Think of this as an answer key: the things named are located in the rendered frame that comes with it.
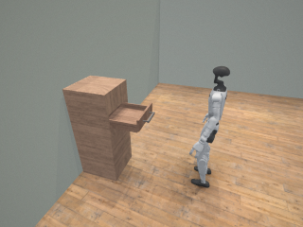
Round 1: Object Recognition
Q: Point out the left robot forearm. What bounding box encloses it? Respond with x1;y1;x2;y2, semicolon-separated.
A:
199;117;217;145

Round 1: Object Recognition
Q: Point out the robot left hand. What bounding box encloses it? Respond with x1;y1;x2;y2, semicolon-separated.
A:
189;141;204;158

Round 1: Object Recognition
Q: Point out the left robot upper arm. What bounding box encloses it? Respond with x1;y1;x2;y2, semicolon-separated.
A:
209;92;223;124

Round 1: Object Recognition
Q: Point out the handle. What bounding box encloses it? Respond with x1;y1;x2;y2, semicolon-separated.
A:
143;112;155;123

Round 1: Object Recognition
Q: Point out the robot left foot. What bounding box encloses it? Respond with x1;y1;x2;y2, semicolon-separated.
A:
191;179;210;188

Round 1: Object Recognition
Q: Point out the drawer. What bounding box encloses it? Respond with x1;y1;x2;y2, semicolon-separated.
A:
108;102;152;133

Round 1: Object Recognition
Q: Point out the right robot shin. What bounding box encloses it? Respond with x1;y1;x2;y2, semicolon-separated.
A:
204;151;210;169

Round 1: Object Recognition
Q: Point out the cabinet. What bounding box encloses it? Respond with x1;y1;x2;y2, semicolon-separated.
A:
62;76;132;181

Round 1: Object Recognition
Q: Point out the robot right hand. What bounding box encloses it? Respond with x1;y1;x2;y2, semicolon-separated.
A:
203;113;209;123

